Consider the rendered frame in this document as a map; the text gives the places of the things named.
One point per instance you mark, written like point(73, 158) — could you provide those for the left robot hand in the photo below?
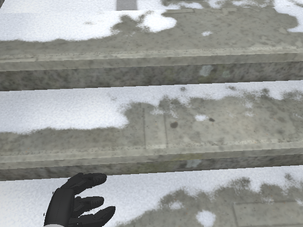
point(66, 210)

